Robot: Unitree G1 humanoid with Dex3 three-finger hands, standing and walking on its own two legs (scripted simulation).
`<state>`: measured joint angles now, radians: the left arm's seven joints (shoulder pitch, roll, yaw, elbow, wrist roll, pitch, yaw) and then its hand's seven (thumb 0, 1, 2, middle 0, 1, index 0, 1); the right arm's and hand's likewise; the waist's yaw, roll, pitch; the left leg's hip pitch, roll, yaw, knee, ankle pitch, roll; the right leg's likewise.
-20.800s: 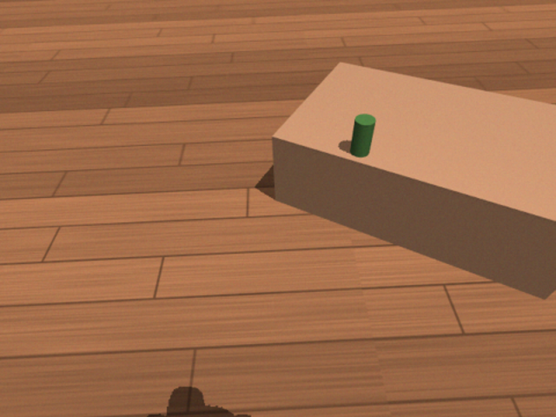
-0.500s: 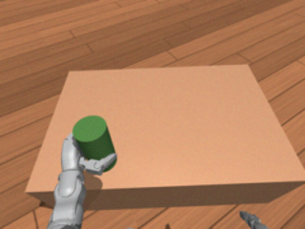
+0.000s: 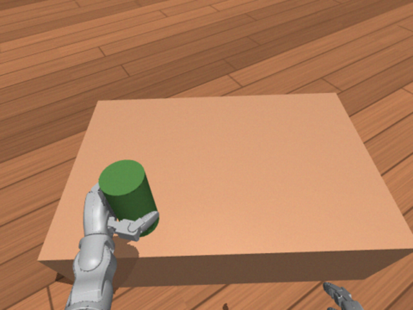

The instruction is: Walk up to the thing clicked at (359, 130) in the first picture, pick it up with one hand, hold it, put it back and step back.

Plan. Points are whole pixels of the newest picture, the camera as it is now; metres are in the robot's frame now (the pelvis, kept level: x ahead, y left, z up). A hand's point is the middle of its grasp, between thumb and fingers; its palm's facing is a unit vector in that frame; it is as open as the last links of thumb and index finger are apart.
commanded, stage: hold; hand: left
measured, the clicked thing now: (132, 200) +0.32 +0.17 +0.05
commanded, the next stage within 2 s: crouch in 1.70 s
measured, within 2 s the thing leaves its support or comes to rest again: neither
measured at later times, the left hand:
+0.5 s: hand (130, 206) +0.32 +0.17 +0.04, palm faces +0.12 -0.99 -0.01, open 10.4 cm
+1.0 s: hand (130, 206) +0.31 +0.17 +0.04, palm faces +0.12 -0.99 -0.02, open 10.4 cm
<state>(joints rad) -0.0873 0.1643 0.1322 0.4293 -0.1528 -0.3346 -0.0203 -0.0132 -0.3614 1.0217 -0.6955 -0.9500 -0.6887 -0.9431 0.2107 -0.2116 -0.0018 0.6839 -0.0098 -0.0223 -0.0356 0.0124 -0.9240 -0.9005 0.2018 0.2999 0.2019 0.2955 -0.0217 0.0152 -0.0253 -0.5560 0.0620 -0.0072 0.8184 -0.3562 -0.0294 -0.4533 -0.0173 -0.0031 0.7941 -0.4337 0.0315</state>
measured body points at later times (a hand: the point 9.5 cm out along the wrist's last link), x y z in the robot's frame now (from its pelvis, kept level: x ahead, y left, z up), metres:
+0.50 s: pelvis +0.00 +0.00 +0.00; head +0.03 +0.01 +0.45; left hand +0.30 +0.22 +0.05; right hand +0.13 -0.24 -0.11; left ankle +0.04 +0.14 -0.70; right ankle -0.02 -0.14 -0.70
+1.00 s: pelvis +0.00 +0.00 +0.00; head +0.03 +0.00 +0.45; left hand +0.30 +0.22 +0.05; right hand +0.13 -0.24 -0.11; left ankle +0.04 +0.14 -0.70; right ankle -0.02 -0.14 -0.70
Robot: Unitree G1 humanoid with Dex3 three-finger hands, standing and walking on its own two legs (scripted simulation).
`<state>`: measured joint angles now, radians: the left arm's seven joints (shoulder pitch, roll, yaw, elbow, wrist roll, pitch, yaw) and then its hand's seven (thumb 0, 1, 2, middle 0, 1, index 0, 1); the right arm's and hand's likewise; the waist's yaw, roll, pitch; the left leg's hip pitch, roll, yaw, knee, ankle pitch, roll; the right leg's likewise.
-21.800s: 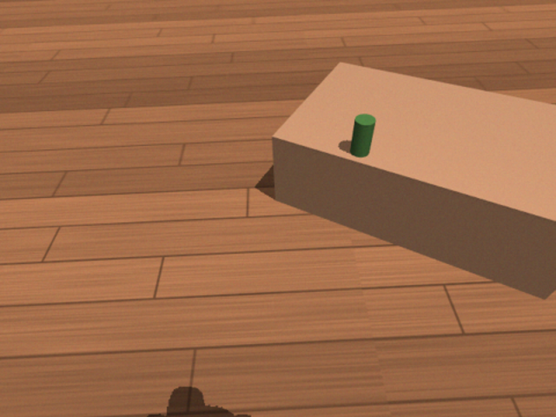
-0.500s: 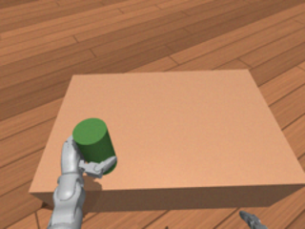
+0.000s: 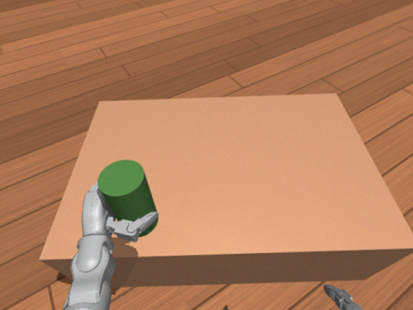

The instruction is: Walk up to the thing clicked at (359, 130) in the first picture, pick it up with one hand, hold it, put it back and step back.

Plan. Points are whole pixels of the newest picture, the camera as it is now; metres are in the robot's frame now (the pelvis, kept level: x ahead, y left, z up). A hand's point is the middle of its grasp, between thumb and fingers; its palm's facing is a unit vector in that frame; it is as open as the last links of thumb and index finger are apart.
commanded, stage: hold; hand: left
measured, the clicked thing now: (131, 201) +0.32 +0.17 +0.05
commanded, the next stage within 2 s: crouch in 0.70 s
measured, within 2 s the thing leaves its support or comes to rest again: neither
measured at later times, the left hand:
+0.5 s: hand (132, 206) +0.31 +0.17 +0.04, palm faces +0.12 -0.99 -0.02, open 10.4 cm
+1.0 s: hand (132, 208) +0.32 +0.17 +0.03, palm faces +0.11 -0.99 -0.01, open 10.4 cm
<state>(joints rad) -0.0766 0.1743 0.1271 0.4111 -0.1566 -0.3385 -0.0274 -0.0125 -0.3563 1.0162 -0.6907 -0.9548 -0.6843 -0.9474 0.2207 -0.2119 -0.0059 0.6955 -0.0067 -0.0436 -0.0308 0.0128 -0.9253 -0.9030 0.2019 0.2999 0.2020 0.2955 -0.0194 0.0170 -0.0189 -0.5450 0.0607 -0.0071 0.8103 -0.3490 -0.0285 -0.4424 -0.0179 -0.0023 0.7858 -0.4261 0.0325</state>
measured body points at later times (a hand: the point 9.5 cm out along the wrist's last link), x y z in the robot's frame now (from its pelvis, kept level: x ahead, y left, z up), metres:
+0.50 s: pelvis +0.00 +0.00 +0.00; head +0.03 +0.00 +0.45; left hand +0.30 +0.22 +0.05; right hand +0.13 -0.24 -0.11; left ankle +0.04 +0.14 -0.71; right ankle -0.01 -0.14 -0.71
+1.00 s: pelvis -0.01 +0.00 +0.00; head +0.03 +0.01 +0.44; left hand +0.31 +0.23 +0.03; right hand +0.12 -0.24 -0.11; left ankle +0.04 +0.14 -0.71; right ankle -0.01 -0.14 -0.71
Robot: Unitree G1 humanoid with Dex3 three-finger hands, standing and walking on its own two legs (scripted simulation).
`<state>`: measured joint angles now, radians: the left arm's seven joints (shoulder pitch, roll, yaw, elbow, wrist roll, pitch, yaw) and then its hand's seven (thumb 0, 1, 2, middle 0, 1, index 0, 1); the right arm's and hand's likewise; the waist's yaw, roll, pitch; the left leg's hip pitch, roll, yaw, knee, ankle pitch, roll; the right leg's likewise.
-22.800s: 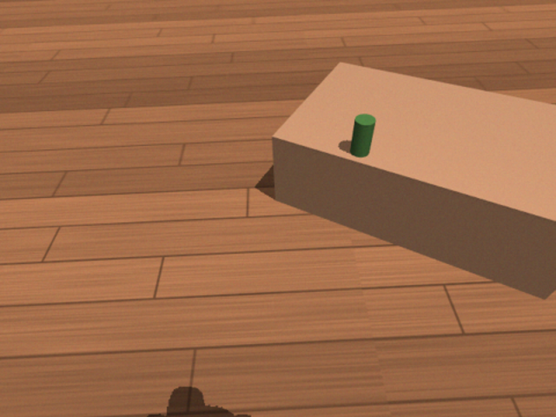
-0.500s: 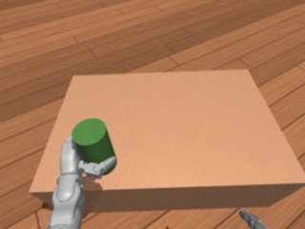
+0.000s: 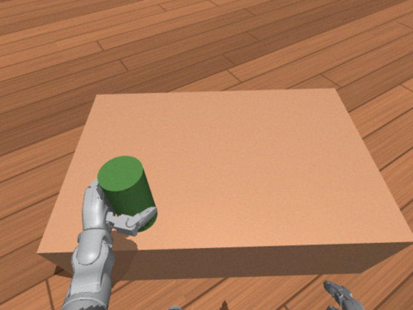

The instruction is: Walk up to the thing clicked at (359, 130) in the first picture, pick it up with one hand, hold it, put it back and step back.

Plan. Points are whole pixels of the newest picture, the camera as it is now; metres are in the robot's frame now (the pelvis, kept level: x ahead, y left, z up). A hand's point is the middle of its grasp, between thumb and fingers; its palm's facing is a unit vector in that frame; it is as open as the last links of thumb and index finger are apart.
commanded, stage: crouch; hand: left
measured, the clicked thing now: (131, 196) +0.33 +0.17 +0.04
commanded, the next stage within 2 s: lower in 1.04 s
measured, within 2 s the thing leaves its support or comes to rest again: rests again in 1.90 s
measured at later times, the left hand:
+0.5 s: hand (141, 205) +0.39 +0.19 -0.11, palm faces +0.10 -1.00 -0.02, open 10.4 cm
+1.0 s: hand (144, 210) +0.41 +0.20 -0.18, palm faces +0.13 -0.99 -0.03, open 10.4 cm
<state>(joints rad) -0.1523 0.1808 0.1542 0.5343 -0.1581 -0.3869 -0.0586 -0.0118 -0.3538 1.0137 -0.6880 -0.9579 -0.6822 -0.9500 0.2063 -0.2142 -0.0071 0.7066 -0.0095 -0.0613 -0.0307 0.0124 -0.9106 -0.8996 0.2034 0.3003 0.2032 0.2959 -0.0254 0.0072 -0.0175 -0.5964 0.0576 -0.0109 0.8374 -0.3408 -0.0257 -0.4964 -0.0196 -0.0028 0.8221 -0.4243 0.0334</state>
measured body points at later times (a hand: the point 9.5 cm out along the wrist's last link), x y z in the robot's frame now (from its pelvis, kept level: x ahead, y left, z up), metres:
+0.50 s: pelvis -0.01 +0.00 -0.10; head +0.12 +0.02 +0.33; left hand +0.38 +0.24 -0.11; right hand +0.05 -0.26 -0.23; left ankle +0.05 +0.13 -0.70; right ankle +0.00 -0.14 -0.70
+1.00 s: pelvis -0.02 +0.00 -0.16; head +0.15 +0.03 +0.26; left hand +0.40 +0.25 -0.17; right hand +0.08 -0.26 -0.29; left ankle +0.05 +0.13 -0.70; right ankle +0.00 -0.14 -0.70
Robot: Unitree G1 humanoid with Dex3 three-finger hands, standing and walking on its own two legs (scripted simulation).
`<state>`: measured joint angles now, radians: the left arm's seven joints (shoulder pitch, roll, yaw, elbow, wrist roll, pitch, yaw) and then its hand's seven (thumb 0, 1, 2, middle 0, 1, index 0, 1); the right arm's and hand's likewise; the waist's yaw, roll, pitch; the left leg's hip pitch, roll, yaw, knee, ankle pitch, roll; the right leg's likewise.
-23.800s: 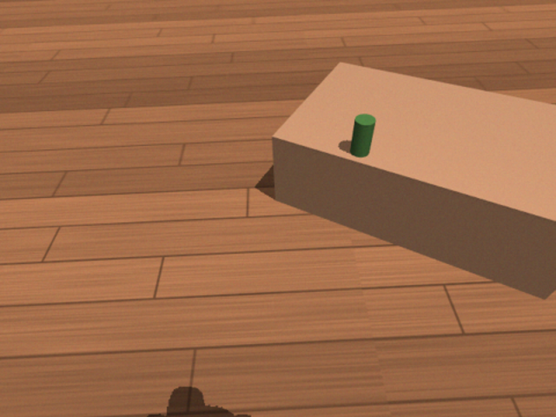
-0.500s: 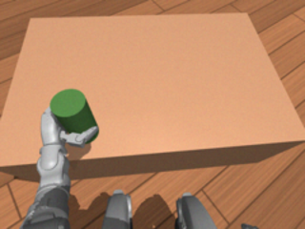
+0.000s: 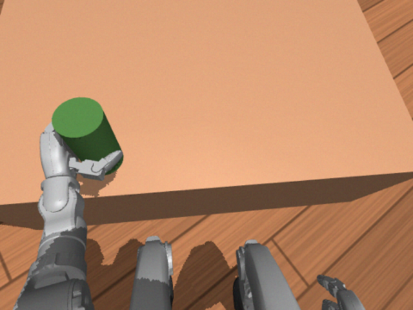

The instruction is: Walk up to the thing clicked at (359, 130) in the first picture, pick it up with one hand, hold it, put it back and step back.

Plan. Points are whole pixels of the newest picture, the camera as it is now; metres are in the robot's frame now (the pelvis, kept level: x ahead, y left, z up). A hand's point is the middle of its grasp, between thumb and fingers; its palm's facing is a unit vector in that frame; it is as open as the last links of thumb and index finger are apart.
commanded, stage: crouch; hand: left
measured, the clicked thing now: (93, 140) +0.43 +0.22 -0.01
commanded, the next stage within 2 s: lower in 0.04 s
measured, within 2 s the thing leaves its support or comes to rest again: rests again in 0.90 s
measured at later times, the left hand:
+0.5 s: hand (105, 154) +0.43 +0.22 -0.08, palm faces +0.18 -0.98 -0.05, open 10.4 cm
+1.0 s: hand (109, 160) +0.44 +0.23 -0.12, palm faces +0.19 -0.98 -0.05, open 10.4 cm
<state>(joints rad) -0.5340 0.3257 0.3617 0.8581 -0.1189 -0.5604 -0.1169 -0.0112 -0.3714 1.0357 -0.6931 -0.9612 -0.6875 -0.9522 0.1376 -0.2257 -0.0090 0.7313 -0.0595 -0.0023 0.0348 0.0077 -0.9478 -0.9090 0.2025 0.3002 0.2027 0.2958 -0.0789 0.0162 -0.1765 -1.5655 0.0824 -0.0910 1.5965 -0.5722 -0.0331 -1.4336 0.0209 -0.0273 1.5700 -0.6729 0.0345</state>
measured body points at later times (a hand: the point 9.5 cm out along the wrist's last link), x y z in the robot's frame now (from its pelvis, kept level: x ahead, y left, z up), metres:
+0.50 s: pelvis -0.01 +0.00 -0.05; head +0.18 +0.04 +0.35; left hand +0.42 +0.28 -0.08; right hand +0.08 -0.26 -0.18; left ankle +0.07 +0.14 -0.54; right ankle +0.03 -0.14 -0.54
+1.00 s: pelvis -0.02 -0.01 -0.09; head +0.18 +0.03 +0.31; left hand +0.42 +0.28 -0.11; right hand +0.07 -0.27 -0.23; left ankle +0.07 +0.14 -0.54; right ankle +0.03 -0.14 -0.54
